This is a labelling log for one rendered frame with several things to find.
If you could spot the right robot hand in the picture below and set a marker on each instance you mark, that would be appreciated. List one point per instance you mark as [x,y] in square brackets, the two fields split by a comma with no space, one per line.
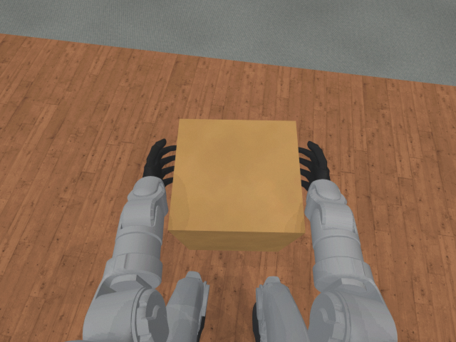
[317,166]

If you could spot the robot right upper arm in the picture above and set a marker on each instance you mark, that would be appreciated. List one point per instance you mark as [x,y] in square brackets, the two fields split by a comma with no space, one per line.
[338,316]

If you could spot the robot right forearm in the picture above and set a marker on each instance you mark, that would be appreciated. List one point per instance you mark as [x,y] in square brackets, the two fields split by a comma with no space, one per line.
[336,244]

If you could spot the carton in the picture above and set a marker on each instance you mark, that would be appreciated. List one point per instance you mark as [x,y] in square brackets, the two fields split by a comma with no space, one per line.
[236,185]

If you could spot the left robot hand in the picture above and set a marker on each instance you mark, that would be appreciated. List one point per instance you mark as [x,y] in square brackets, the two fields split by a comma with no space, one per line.
[154,164]

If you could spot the robot left upper arm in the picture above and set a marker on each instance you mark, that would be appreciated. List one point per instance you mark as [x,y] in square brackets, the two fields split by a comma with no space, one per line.
[134,315]

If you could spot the right robot shin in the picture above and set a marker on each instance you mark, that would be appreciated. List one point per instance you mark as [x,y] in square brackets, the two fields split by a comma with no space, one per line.
[262,326]

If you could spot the robot left forearm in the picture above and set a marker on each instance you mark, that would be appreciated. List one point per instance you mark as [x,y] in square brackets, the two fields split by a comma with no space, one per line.
[136,256]

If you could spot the left robot thigh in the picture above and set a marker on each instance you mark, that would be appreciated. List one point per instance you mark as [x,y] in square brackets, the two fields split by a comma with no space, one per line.
[187,304]

